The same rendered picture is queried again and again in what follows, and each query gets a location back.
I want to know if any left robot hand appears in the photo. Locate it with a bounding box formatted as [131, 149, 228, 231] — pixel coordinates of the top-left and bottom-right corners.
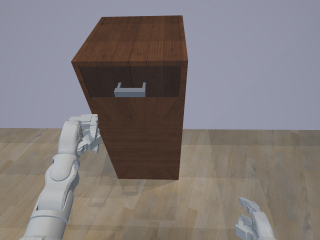
[58, 114, 101, 159]

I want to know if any cabinet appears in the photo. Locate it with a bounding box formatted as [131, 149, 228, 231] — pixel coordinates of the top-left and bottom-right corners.
[71, 15, 188, 180]

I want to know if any left robot forearm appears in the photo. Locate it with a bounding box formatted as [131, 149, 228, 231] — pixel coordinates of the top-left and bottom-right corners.
[19, 153, 80, 240]

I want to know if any handle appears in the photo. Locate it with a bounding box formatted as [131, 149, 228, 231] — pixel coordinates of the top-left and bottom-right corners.
[114, 82, 146, 97]

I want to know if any right robot hand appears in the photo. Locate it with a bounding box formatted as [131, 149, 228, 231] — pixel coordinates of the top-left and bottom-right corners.
[235, 197, 275, 240]

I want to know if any drawer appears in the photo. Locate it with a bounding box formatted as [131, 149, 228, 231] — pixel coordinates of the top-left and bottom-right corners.
[80, 65, 181, 98]

